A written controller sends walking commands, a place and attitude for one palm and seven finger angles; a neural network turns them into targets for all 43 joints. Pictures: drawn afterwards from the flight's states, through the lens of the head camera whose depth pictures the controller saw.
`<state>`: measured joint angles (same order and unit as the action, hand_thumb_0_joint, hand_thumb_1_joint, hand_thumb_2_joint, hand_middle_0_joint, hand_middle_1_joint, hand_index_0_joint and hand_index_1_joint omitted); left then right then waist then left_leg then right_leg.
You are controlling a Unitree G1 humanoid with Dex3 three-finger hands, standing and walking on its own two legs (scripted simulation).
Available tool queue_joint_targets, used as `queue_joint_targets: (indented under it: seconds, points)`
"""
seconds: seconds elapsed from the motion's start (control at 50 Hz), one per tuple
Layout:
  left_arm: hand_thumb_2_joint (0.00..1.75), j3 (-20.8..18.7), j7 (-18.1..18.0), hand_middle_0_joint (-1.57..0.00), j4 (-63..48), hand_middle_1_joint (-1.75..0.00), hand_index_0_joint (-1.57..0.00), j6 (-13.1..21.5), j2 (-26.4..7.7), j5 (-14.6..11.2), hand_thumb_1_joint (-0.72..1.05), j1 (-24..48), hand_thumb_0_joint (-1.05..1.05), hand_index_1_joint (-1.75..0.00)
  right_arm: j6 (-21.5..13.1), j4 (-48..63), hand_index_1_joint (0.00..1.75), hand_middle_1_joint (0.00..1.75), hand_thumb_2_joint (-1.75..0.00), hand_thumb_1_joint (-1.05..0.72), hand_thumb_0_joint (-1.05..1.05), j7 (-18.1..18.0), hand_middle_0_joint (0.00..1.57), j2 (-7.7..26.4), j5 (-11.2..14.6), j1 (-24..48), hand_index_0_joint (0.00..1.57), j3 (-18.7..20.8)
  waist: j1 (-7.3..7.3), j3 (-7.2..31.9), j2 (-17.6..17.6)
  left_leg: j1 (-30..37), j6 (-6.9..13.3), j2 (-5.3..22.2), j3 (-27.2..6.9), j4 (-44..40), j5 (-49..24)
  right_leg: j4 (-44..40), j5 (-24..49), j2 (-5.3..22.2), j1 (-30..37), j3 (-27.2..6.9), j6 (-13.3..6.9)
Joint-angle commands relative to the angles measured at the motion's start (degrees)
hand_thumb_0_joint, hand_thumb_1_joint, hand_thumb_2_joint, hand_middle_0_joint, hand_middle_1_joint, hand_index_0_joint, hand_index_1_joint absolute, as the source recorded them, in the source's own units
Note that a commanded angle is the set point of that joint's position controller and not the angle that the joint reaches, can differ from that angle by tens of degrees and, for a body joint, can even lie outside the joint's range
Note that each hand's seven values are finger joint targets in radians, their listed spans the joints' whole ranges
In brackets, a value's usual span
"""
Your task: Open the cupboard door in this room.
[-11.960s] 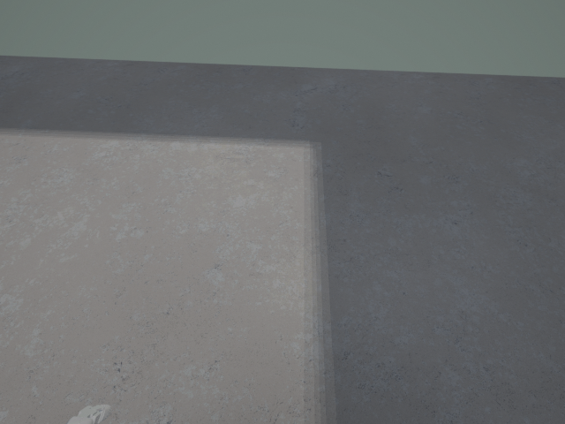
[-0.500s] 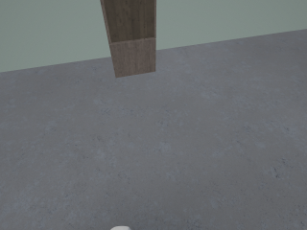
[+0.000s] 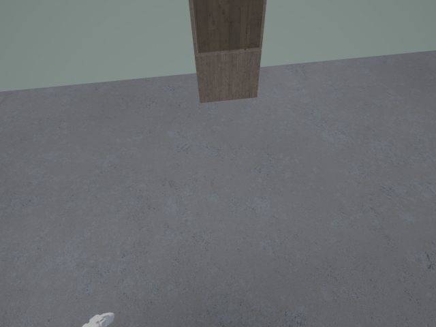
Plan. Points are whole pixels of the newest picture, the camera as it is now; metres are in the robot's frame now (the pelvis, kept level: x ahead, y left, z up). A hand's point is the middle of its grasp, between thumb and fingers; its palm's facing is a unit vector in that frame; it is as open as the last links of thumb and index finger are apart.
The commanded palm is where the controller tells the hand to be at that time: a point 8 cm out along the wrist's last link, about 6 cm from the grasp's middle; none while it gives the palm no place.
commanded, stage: turn or walk to find it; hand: left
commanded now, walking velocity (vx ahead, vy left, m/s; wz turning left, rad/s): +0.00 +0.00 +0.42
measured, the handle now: out of the picture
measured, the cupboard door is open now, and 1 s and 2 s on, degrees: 0 0 0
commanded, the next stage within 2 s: stand and wait in 0.26 s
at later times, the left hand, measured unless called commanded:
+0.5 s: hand out of the picture -0.07 +0.21 -0.18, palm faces +0.26 -0.93 -0.25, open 7.3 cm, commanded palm none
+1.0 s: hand out of the picture -0.08 +0.17 -0.17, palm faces +0.21 -0.96 -0.18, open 7.3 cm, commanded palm none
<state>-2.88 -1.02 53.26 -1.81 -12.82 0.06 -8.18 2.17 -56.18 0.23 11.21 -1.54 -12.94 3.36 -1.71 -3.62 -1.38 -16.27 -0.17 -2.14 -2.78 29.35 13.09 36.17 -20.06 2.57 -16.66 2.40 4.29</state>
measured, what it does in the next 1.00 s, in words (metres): steps on the spot: right foot, then left foot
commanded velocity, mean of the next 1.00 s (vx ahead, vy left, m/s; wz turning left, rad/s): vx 0.00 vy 0.00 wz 0.10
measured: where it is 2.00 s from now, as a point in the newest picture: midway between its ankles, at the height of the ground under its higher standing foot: outside the picture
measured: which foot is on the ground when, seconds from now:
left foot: down 0.00-0.02, up 0.04-0.46, down 0.48-1.00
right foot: up 0.00-0.00, down 0.02-0.48, up 0.50-0.74, down 0.76-1.00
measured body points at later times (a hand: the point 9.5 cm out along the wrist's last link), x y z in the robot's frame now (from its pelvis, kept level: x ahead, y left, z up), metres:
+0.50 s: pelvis -0.04 +0.01 +0.00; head -0.02 +0.03 +0.44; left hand -0.08 +0.26 -0.16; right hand +0.10 -0.22 -0.14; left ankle -0.08 +0.12 -0.74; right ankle +0.00 -0.11 -0.73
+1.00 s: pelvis -0.05 +0.01 +0.01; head -0.05 +0.00 +0.46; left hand -0.09 +0.22 -0.15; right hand +0.00 -0.22 -0.15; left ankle -0.08 +0.12 -0.73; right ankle -0.03 -0.11 -0.73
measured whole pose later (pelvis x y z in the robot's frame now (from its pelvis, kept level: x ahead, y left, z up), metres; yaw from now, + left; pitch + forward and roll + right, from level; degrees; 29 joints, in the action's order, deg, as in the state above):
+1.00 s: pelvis -0.05 +0.01 +0.01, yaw +10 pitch -2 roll +1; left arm 0.3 -1.6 65.6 0.0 -7.9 0.4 -15.8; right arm -0.2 -65.5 -1.5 10.0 -0.7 -14.5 1.3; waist 0.1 -1.5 0.1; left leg -8.1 -0.3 1.2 3.9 23.7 13.4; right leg 25.8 -13.5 2.6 -10.2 4.0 0.3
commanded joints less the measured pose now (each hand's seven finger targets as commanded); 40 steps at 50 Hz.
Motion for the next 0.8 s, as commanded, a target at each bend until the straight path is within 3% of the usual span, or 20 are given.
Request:
queue_joint_targets:
  seconds: [0.0,0.02,0.04,0.06,0.08,0.12,0.32,0.36,0.4,0.42,0.44,0.46,0.48,0.54,0.62,0.68,0.72,0.74,0.76,0.78]
  points:
    - [0.90,-2.58,-1.16,-0.20,-1.62,-0.30,-0.20,2.38,-13.00,1.47,0.90,-8.78,0.00,-0.30,-1.07,6.41,0.30,0.30,-0.90,-0.90,0.00,0.02,0.20,4.31,1.10,0.88,0.20,1.61,4.03,6.62,17.61,-17.12,-1.32,-1.37,0.04,15.26,14.84,-19.74,15.18,21.40,18.95,-19.17,-9.01]
    - [0.90,-3.15,-1.34,-0.20,-2.42,-0.30,-0.20,2.48,-12.88,0.80,0.90,-8.68,0.00,-0.30,0.08,6.14,0.30,0.30,-0.90,-0.90,0.00,-0.37,0.20,7.38,0.30,1.71,0.20,2.38,5.01,6.37,19.28,-15.39,-1.33,0.63,-2.21,26.25,20.59,-21.20,16.07,25.55,11.06,-20.75,-12.79]
    - [0.90,-2.76,-1.36,-0.20,-2.98,-0.30,-0.20,2.18,-11.40,0.81,0.90,-5.80,0.00,-0.30,0.71,5.37,0.30,0.30,-0.90,-0.90,0.00,-0.24,0.20,7.59,0.26,2.84,0.20,2.84,3.72,2.20,14.68,-14.98,-1.10,1.30,-3.37,33.76,18.14,-21.67,12.44,22.85,5.11,-18.79,-13.55]
    - [0.90,-2.21,-1.19,-0.20,-3.73,-0.30,-0.20,2.23,-9.52,0.82,0.90,-2.89,0.00,-0.30,0.89,4.06,0.30,0.30,-0.90,-0.90,0.00,0.16,0.20,7.19,0.27,1.77,0.20,2.84,1.95,0.31,9.35,-15.44,-1.29,2.13,-2.86,37.97,14.36,-20.82,12.09,19.67,3.57,-14.06,-12.64]
    - [0.90,-1.69,-1.07,-0.20,-4.21,-0.30,-0.20,2.34,-8.23,0.85,0.90,-0.53,0.00,-0.30,1.14,2.94,0.30,0.30,-0.90,-0.90,0.00,0.53,0.20,6.40,0.19,-0.04,0.20,2.75,0.51,-0.39,8.34,-15.11,-1.85,2.77,-1.80,40.02,10.91,-19.84,12.44,17.03,2.68,-8.87,-11.21]
    - [0.90,-1.55,-1.09,-0.20,-4.58,-0.30,-0.20,2.58,-6.98,1.01,0.90,0.01,0.00,-0.30,1.28,2.26,0.30,0.30,-0.90,-0.90,0.00,0.85,0.20,6.14,0.27,-1.83,0.20,2.63,0.09,0.25,10.42,-13.97,-2.79,3.42,-0.17,40.76,7.76,-19.74,13.08,15.28,2.57,-4.61,-10.05]
    - [0.90,-2.23,-0.82,-0.20,0.38,-0.30,-0.20,2.46,-9.90,1.86,0.90,-9.16,0.00,-0.30,0.16,3.09,0.30,0.30,-0.90,-0.90,0.00,0.22,0.20,4.31,0.96,5.28,0.20,0.70,5.08,3.68,12.32,-7.76,-3.33,3.81,4.76,17.85,14.39,-15.52,27.79,17.48,11.39,-3.53,-12.83]
    - [0.90,-2.31,-0.85,-0.20,1.27,-0.30,-0.20,2.27,-10.47,1.84,0.90,-8.67,0.00,-0.30,-0.40,2.35,0.30,0.30,-0.90,-0.90,0.00,-0.13,0.20,3.91,1.16,3.57,0.20,0.22,4.21,5.54,12.76,-3.73,-2.77,3.23,6.18,10.41,12.68,-13.40,30.15,17.07,11.94,-2.86,-12.59]
    - [0.90,-1.86,-0.83,-0.20,2.26,-0.30,-0.20,1.98,-9.91,1.32,0.90,-7.64,0.00,-0.30,-1.06,0.79,0.30,0.30,-0.90,-0.90,0.00,-0.40,0.20,3.96,1.13,0.50,0.20,-0.14,2.24,6.78,11.82,4.54,-2.14,2.76,7.31,-1.46,3.72,-10.37,27.57,14.80,8.81,-1.07,-9.64]
    - [0.90,-1.54,-0.83,-0.20,2.63,-0.30,-0.20,1.75,-8.58,0.82,0.90,-6.93,0.00,-0.30,-1.65,-0.15,0.30,0.30,-0.90,-0.90,0.00,-0.36,0.20,5.14,1.14,-1.40,0.20,-0.06,1.12,7.66,7.82,10.81,-1.53,4.48,5.74,-8.97,-3.16,-6.45,22.82,12.71,5.18,0.61,-7.20]
    - [0.90,-0.95,-0.69,-0.20,1.97,-0.30,-0.20,1.34,-5.68,0.40,0.90,-8.10,0.00,-0.30,-2.32,-0.18,0.30,0.30,-0.90,-0.90,0.00,-0.58,0.20,9.08,0.65,-1.89,0.20,0.61,0.99,8.29,-3.84,16.57,1.31,13.13,-3.85,-11.22,-11.05,0.00,11.24,7.46,-2.78,4.22,-3.70]
    - [0.90,0.12,-0.50,-0.20,1.18,-0.30,-0.20,1.10,-3.03,0.38,0.90,-7.76,0.00,-0.30,-2.22,0.05,0.30,0.30,-0.90,-0.90,0.00,-0.78,0.20,12.45,0.50,-1.57,0.20,1.01,1.04,6.39,-12.66,15.46,6.41,22.25,-12.10,-11.75,-22.09,5.65,-7.59,4.07,-8.41,5.05,-1.74]
    - [0.90,0.56,-0.80,-0.20,1.70,-0.30,-0.20,0.28,-3.22,0.71,0.90,-4.51,0.00,-0.30,-2.19,-0.57,0.30,0.30,-0.90,-0.90,0.00,-1.48,0.20,11.84,0.39,-0.44,0.20,0.80,-0.33,4.32,-13.61,9.60,8.86,22.69,-12.23,-14.40,-20.41,11.73,-12.54,3.57,-6.66,1.77,-1.24]
    - [0.90,0.64,-0.14,-0.20,5.40,-0.30,-0.20,-0.11,-3.01,0.71,0.90,-6.52,0.00,-0.30,-2.36,-0.64,0.30,0.30,-0.90,-0.90,0.00,-2.22,0.20,8.53,0.48,5.47,0.20,-0.44,2.68,0.15,-9.91,5.48,8.85,17.91,-5.73,-13.63,-18.68,15.66,-7.31,3.45,-5.77,-0.97,-1.60]
    - [0.90,1.60,0.05,-0.20,6.97,-0.30,-0.20,0.48,-1.63,0.77,0.90,-7.32,0.00,-0.30,-2.58,-2.28,0.30,0.30,-0.90,-0.90,0.00,-2.19,0.20,8.34,0.74,3.59,0.20,-0.19,1.79,1.37,-6.25,9.31,8.37,15.97,-2.79,-12.34,-22.09,7.01,-5.22,2.86,-3.34,0.42,-1.12]
    - [0.90,2.06,-0.33,-0.20,8.57,-0.30,-0.20,1.05,-0.89,0.85,0.90,-10.30,0.00,-0.30,-2.65,-3.36,0.30,0.30,-0.90,-0.90,0.00,-2.13,0.20,7.21,0.93,2.86,0.20,0.03,2.55,2.90,-5.05,9.63,7.15,14.53,-2.17,-9.90,-20.46,-4.16,1.31,2.20,1.80,1.73,-0.94]
    - [0.90,2.15,-0.68,-0.20,10.12,-0.30,-0.20,1.78,-2.04,0.96,0.90,-12.74,0.00,-0.30,-2.84,-3.94,0.30,0.30,-0.90,-0.90,0.00,-1.98,0.20,5.60,1.49,2.23,0.20,-0.21,3.15,3.06,-1.14,6.27,3.92,11.39,-0.97,-6.80,-13.53,-14.42,11.88,3.46,7.87,-0.38,-1.52]
    - [0.90,2.20,-0.86,-0.20,10.29,-0.30,-0.20,2.26,-3.09,1.06,0.90,-12.19,0.00,-0.30,-2.89,-3.99,0.30,0.30,-0.90,-0.90,0.00,-1.85,0.20,3.86,1.66,1.48,0.20,-0.58,2.25,2.23,2.39,4.94,2.15,9.15,0.42,-6.00,-9.31,-15.50,16.52,6.18,8.50,-3.54,-2.79]
    - [0.90,2.32,-0.87,-0.20,10.02,-0.30,-0.20,2.33,-3.75,0.94,0.90,-11.39,0.00,-0.30,-2.82,-4.01,0.30,0.30,-0.90,-0.90,0.00,-1.58,0.20,3.16,1.70,0.99,0.20,-0.75,1.68,1.52,2.25,5.22,1.36,7.68,1.08,-7.16,-4.58,-15.43,16.28,7.80,6.77,-4.34,-3.69]
    - [0.90,1.84,-0.76,-0.20,10.04,-0.30,-0.20,2.60,-4.44,0.95,0.90,-9.62,0.00,-0.30,-2.18,-4.43,0.30,0.30,-0.90,-0.90,0.00,-1.68,0.20,2.61,1.33,0.81,0.20,-0.75,1.26,-0.25,10.83,5.52,0.29,6.46,2.44,-6.44,-1.22,-16.61,12.24,7.76,3.23,-6.18,-4.72]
